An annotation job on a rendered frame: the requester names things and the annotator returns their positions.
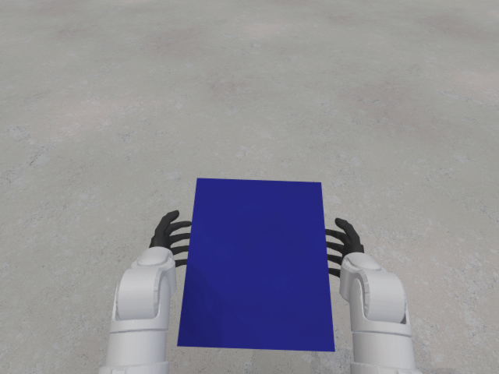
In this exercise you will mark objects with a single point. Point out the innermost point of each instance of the robot left hand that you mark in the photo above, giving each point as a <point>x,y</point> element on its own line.
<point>164,229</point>

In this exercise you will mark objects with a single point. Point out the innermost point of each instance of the left robot forearm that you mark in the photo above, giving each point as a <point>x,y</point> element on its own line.
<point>140,315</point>

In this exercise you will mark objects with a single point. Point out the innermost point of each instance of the carton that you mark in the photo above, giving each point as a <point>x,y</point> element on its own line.
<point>257,272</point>

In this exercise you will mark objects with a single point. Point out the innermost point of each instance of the right robot forearm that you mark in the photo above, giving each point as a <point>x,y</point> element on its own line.
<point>379,316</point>

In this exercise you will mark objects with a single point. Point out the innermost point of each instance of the robot right hand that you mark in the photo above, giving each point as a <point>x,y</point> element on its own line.
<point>351,243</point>

